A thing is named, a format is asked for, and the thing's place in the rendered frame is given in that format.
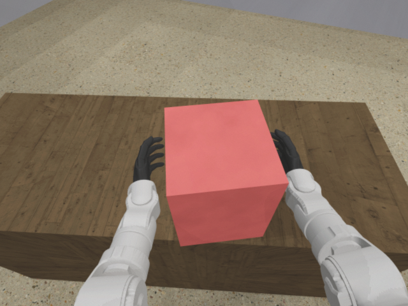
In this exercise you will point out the robot right hand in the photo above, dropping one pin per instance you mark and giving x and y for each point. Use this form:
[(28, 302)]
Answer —
[(288, 155)]

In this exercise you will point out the left robot upper arm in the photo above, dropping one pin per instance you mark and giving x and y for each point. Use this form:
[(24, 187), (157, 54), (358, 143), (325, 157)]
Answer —
[(115, 290)]

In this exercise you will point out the robot left forearm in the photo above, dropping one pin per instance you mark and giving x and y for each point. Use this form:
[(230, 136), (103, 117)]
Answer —
[(132, 242)]

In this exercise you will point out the robot right forearm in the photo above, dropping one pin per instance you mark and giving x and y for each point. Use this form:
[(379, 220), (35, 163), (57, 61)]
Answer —
[(327, 233)]

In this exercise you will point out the pedestal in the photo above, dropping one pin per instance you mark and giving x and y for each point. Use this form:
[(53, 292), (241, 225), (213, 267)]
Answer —
[(67, 160)]

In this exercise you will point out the robot left hand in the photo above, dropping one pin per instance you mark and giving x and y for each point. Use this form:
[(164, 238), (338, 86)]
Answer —
[(143, 169)]

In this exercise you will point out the carton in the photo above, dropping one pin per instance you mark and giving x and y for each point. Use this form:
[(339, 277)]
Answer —
[(224, 177)]

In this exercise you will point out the right robot upper arm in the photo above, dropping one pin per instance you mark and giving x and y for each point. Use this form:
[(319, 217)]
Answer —
[(362, 277)]

